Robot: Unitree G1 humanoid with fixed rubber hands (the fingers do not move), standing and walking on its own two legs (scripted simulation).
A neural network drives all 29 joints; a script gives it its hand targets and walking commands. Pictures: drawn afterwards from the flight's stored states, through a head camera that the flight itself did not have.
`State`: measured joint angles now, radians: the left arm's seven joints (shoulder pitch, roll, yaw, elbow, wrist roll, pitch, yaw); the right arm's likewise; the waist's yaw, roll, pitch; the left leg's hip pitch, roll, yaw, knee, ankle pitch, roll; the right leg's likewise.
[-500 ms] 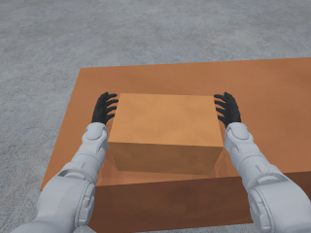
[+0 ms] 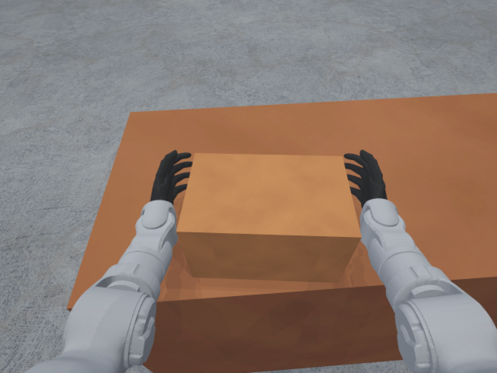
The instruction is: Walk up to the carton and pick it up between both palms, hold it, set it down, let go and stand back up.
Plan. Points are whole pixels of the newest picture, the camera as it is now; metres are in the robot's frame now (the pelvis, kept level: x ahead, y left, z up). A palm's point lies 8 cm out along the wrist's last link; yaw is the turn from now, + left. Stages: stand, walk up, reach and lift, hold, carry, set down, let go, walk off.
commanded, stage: reach and lift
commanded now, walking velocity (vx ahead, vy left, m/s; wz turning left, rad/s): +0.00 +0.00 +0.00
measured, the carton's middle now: (266, 217) +0.40 +0.00 +0.03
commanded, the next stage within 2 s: none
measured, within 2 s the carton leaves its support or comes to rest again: leaves its support in 0.82 s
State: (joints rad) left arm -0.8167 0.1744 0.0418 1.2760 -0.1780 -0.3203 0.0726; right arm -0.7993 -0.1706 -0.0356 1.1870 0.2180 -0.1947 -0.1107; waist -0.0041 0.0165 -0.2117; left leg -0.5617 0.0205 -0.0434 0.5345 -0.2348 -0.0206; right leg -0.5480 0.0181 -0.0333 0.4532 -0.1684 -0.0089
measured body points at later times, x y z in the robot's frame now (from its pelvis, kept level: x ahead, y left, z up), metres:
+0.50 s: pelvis +0.03 +0.00 +0.02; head +0.05 +0.00 +0.47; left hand +0.42 +0.18 +0.07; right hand +0.42 -0.18 +0.07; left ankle +0.00 +0.12 -0.73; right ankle +0.02 -0.12 -0.73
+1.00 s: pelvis +0.03 +0.00 +0.02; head +0.03 +0.02 +0.47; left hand +0.41 +0.17 +0.10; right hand +0.40 -0.18 +0.10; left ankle +0.00 +0.12 -0.73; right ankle +0.02 -0.12 -0.73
